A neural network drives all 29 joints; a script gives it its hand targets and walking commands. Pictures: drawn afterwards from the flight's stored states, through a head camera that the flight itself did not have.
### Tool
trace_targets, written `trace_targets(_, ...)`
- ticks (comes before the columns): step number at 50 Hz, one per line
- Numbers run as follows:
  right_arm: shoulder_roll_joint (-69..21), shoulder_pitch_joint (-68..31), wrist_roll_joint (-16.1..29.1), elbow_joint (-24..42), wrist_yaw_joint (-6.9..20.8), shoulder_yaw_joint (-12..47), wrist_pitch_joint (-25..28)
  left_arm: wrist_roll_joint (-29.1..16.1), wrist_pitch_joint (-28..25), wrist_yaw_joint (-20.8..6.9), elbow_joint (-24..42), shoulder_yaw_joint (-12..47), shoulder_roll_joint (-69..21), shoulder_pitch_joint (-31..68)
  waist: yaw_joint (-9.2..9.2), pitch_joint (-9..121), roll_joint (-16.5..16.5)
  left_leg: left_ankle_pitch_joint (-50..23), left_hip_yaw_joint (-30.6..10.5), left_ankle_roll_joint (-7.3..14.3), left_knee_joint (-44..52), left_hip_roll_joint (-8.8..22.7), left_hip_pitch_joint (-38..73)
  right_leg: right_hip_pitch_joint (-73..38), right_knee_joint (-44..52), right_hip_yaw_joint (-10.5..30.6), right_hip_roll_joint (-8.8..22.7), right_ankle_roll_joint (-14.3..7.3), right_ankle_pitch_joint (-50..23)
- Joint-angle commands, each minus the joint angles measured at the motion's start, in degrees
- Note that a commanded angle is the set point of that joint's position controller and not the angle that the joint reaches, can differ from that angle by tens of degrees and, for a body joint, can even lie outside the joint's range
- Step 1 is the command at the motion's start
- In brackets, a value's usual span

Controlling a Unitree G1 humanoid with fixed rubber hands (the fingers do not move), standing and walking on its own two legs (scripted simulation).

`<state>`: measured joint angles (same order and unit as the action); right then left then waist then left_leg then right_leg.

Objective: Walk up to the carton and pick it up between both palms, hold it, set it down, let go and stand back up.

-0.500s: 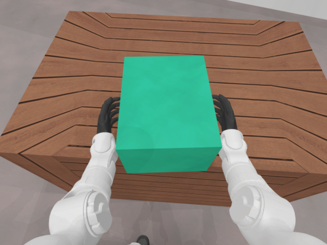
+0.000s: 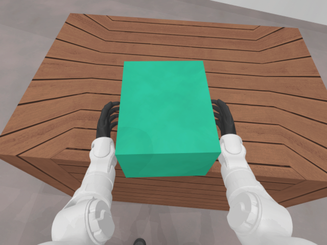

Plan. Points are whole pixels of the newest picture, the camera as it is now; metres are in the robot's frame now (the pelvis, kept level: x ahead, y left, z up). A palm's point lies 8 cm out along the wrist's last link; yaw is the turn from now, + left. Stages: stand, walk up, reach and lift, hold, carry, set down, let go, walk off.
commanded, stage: reach and lift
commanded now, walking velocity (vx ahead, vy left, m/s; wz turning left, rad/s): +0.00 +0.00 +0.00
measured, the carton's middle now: (164, 118) +0.45 +0.05 -0.02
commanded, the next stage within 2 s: none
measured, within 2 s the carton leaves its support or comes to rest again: leaves its support in 1.02 s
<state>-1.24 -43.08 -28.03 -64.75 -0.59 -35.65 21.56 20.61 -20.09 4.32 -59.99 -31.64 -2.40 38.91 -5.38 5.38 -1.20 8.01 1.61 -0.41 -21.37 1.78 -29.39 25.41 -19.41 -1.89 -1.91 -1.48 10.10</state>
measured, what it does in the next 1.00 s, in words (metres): stands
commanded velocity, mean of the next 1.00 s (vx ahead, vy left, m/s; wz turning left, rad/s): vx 0.00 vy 0.00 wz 0.00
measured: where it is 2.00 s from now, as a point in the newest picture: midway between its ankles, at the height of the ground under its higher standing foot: outside the picture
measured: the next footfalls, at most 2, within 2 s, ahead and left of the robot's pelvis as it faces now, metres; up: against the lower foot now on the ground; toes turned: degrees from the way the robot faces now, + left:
none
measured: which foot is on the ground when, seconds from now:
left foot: down 0.00-1.00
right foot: down 0.00-1.00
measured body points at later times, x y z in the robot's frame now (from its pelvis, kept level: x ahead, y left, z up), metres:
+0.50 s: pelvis +0.00 +0.00 +0.00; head +0.09 +0.01 +0.44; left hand +0.38 +0.20 +0.00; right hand +0.43 -0.11 +0.01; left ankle +0.01 +0.12 -0.74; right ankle -0.03 -0.10 -0.74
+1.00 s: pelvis -0.01 +0.00 +0.00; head +0.07 +0.03 +0.44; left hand +0.38 +0.19 +0.00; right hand +0.41 -0.13 +0.02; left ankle +0.01 +0.12 -0.74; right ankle -0.03 -0.10 -0.74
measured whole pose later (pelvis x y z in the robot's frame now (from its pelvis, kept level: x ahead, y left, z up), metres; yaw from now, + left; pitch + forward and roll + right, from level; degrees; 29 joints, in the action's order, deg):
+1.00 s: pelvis -0.01 +0.00 +0.00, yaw +0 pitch +18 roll -1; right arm 1.8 -42.1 -24.0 -71.6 -4.5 -29.0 26.5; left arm 14.8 -22.1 6.0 -64.2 -26.2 -1.1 38.5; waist -3.8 9.6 -3.3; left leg 7.0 1.6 -0.5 -21.6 2.0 -32.5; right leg 28.2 -19.0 -2.1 -2.1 -1.6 8.7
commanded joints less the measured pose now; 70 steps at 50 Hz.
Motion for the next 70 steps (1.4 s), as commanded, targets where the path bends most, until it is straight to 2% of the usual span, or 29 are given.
trace_targets(1,-29.48,-27.74,-3.46,-0.23,5.89,13.81,2.97,2.85,-1.77,-4.68,3.06,13.13,-23.15,30.21,0.34,33.86,-1.43,-21.46,5.86,-0.63,-0.92,-0.35,9.71,-23.49,-3.97,-1.52,1.84,2.50,-26.37)
trace_targets(6,-28.69,-27.54,-2.93,-0.57,6.11,13.34,2.92,2.83,-0.87,-4.51,2.17,14.06,-24.14,29.35,0.59,33.11,0.61,-21.66,5.61,-1.23,-1.77,-0.30,12.39,-20.36,-2.76,-1.77,1.65,1.52,-22.13)
trace_targets(8,-28.77,-27.49,-3.22,0.13,6.03,13.43,2.87,3.01,-0.55,-4.63,2.16,13.77,-23.80,29.25,0.54,31.81,-0.54,-20.98,5.59,-0.96,-1.48,-0.14,12.96,-19.71,-2.26,-2.00,1.46,1.63,-20.76)
trace_targets(10,-29.28,-26.89,-3.38,-0.65,5.99,13.36,2.83,2.76,-0.46,-4.55,2.66,14.82,-24.79,30.13,1.49,32.96,0.19,-22.61,5.41,-1.43,-1.63,0.03,14.23,-18.93,-2.37,-2.26,1.40,1.67,-22.35)
trace_targets(11,-29.31,-26.67,-3.42,-0.86,6.01,13.21,2.91,3.17,-0.46,-4.29,3.03,14.74,-24.96,29.83,0.91,33.43,0.87,-23.25,5.40,-1.81,-2.04,0.09,15.08,-17.92,-2.15,-2.39,1.05,1.24,-20.96)
trace_targets(14,-30.47,-26.85,-3.87,-0.38,5.70,13.78,3.46,2.19,-1.25,-4.73,1.78,14.72,-24.84,30.06,1.58,33.69,-1.55,-23.14,5.41,-1.28,-2.41,-0.17,13.32,-19.38,-2.71,-2.13,1.26,1.96,-24.27)
trace_targets(16,-30.48,-27.04,-3.79,-0.68,5.57,14.23,3.38,2.53,-1.07,-5.02,1.67,14.07,-24.71,29.57,1.43,32.45,-1.29,-22.29,5.33,-1.07,-1.88,-0.32,11.59,-22.04,-3.30,-1.66,1.87,2.10,-26.57)
trace_targets(20,-30.92,-26.45,-3.60,-1.18,5.59,14.41,3.97,2.81,-0.93,-4.68,2.28,14.63,-25.40,29.43,1.25,32.33,0.34,-24.55,5.14,-1.61,-1.90,-0.06,13.32,-21.31,-3.14,-2.04,1.54,1.79,-26.74)
trace_targets(22,-31.00,-26.81,-3.32,-0.17,5.66,14.74,4.13,2.82,-0.67,-4.79,2.32,15.28,-25.63,29.52,1.65,33.81,-0.11,-24.24,4.92,-1.48,-1.86,0.08,13.68,-20.51,-2.82,-2.11,1.61,1.68,-26.48)
trace_targets(23,-30.90,-27.74,-3.18,0.44,5.72,14.81,4.44,2.76,-0.66,-4.73,2.31,15.21,-26.11,29.78,1.06,34.87,0.23,-24.15,4.98,-1.44,-1.89,-0.03,13.40,-20.50,-2.97,-2.05,1.54,1.63,-26.19)
trace_targets(25,-30.92,-27.99,-3.67,0.18,5.63,14.83,4.84,2.27,-0.92,-4.60,2.43,15.71,-26.24,30.63,1.65,34.73,-0.94,-24.70,4.87,-1.54,-2.07,0.25,14.25,-19.84,-2.70,-2.34,1.25,1.70,-25.80)
trace_targets(28,-30.57,-29.31,-3.28,1.48,5.29,16.51,6.71,0.91,-1.59,-4.43,3.14,18.26,-28.07,30.65,1.93,38.76,0.26,-28.47,4.76,-2.34,-3.02,0.27,15.55,-19.60,-2.90,-2.66,1.11,1.47,-30.06)
trace_targets(33,-31.56,-30.47,-3.21,0.32,4.62,19.54,9.29,0.13,-3.32,-4.75,3.02,18.79,-28.14,32.45,1.91,40.09,-1.73,-26.82,4.85,-1.82,-2.02,0.14,12.25,-24.06,-4.47,-2.19,1.95,2.27,-36.45)
trace_targets(34,-31.62,-30.65,-3.03,0.01,4.60,19.94,9.98,0.16,-3.58,-4.71,3.33,19.29,-28.87,32.39,1.55,40.93,-0.78,-28.73,4.74,-2.21,-2.26,0.25,12.32,-24.44,-5.04,-2.41,1.81,2.14,-37.83)
trace_targets(41,-30.71,-33.52,-2.37,-0.63,4.15,20.94,12.05,-1.74,-4.58,-4.47,2.49,21.32,-29.65,36.17,1.66,43.17,-0.21,-27.26,4.58,-2.74,-2.45,0.33,14.06,-20.89,-3.99,-2.73,1.19,1.35,-33.02)
trace_targets(42,-30.82,-33.33,-2.09,-0.71,4.26,21.68,12.20,-1.33,-4.62,-4.48,1.32,20.46,-29.25,34.99,0.45,42.64,-0.43,-26.85,4.87,-2.34,-2.58,0.31,13.15,-21.36,-4.39,-2.47,1.15,1.41,-33.06)
trace_targets(44,-30.42,-33.64,-1.82,-1.43,4.25,22.10,12.65,-1.27,-4.98,-4.30,1.31,21.48,-30.24,35.37,0.66,44.35,1.19,-28.69,4.40,-2.92,-2.91,0.57,13.86,-20.84,-4.87,-2.83,1.04,1.10,-33.84)
trace_targets(48,-29.50,-35.54,-1.84,-2.18,4.23,21.17,12.81,-2.15,-4.89,-4.05,0.59,21.85,-30.09,38.14,0.81,42.75,1.44,-25.21,4.26,-2.87,-2.64,0.61,15.47,-16.08,-3.21,-3.04,0.87,0.44,-27.26)
trace_targets(50,-29.27,-36.81,-1.49,-1.99,4.35,21.58,12.77,-2.86,-5.07,-3.80,0.15,22.39,-30.15,39.15,0.14,44.71,1.63,-23.36,4.38,-2.88,-2.62,0.45,14.70,-14.86,-3.30,-3.14,0.72,0.46,-24.79)
trace_targets(57,-29.63,-40.15,1.58,-3.73,4.93,23.44,9.49,-6.71,-3.61,-3.32,-1.61,24.08,-29.58,43.70,-0.20,45.89,0.80,-14.61,4.77,-1.83,-2.27,0.05,12.39,-12.98,-4.22,-2.38,0.62,0.57,-19.27)
trace_targets(59,-30.18,-41.27,3.00,-4.76,5.04,24.71,8.42,-8.06,-3.48,-3.62,-2.53,24.03,-29.10,45.45,-0.71,43.85,1.37,-14.28,4.82,-1.71,-2.83,-0.31,10.96,-13.88,-4.81,-1.77,0.85,0.70,-20.30)
trace_targets(60,-30.94,-41.29,3.97,-3.96,4.77,25.76,8.12,-9.16,-3.43,-3.97,-3.03,25.05,-29.24,45.49,0.41,44.43,0.69,-13.50,4.45,-1.56,-3.09,-0.61,10.07,-15.61,-5.13,-1.45,1.22,1.01,-22.02)
trace_targets(61,-30.86,-42.81,4.56,-4.36,4.98,26.22,7.80,-9.90,-3.69,-4.01,-2.57,24.91,-29.31,47.56,-0.47,44.65,0.60,-12.46,4.25,-1.34,-2.53,-0.46,8.96,-15.86,-5.74,-1.49,1.09,1.21,-21.80)
trace_targets(63,-32.34,-42.56,5.93,-3.67,4.72,28.05,6.94,-11.32,-3.67,-4.40,-2.62,25.73,-29.09,48.80,-0.27,46.22,-0.25,-11.41,4.25,-0.97,-2.49,-0.78,8.67,-17.73,-6.27,-0.77,1.47,1.96,-24.03)
trace_targets(64,-32.47,-42.95,6.66,-2.64,4.45,28.71,6.56,-12.29,-3.36,-4.77,-4.29,26.77,-29.60,47.71,0.99,45.81,-1.43,-10.56,3.91,-0.74,-2.70,-0.86,8.71,-18.60,-6.28,-0.80,1.31,2.15,-25.26)
trace_targets(67,-35.06,-45.16,8.20,-0.18,3.99,31.35,6.03,-14.97,-4.67,-5.19,-2.70,29.63,-30.98,52.93,1.53,50.02,-0.05,-12.40,3.25,-1.55,-3.94,-1.15,7.69,-19.65,-8.13,-0.56,1.11,2.46,-28.95)
trace_targets(68,-35.76,-45.40,9.07,1.21,3.74,32.62,5.61,-15.00,-4.28,-5.46,-4.81,29.32,-31.39,50.76,1.45,48.12,-1.31,-11.75,3.02,-1.17,-4.44,-1.44,7.41,-20.89,-8.14,-0.25,1.16,2.59,-29.62)
trace_targets(69,-35.81,-44.49,9.97,1.24,3.73,33.14,4.77,-15.44,-4.24,-5.67,-4.17,29.33,-31.05,50.98,1.58,46.39,-0.74,-11.30,2.71,-0.97,-4.05,-1.54,7.23,-21.21,-8.07,0.08,1.35,2.58,-29.08)
trace_targets(70,-36.36,-42.63,11.44,2.15,3.35,35.14,4.15,-15.73,-3.99,-5.73,-3.51,30.75,-31.79,48.77,2.36,45.73,-0.26,-14.56,2.05,-1.34,-4.60,-1.42,9.36,-22.63,-8.21,0.14,1.12,2.53,-32.29)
